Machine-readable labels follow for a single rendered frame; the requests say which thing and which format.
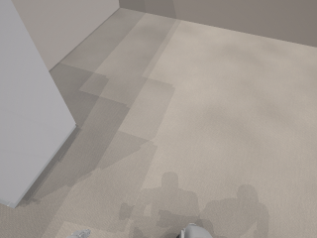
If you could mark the right robot shin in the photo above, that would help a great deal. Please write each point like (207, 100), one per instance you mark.
(191, 224)

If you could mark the right robot thigh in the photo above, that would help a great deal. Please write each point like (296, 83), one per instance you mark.
(193, 231)

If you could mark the fridge door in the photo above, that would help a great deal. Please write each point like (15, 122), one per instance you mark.
(34, 118)

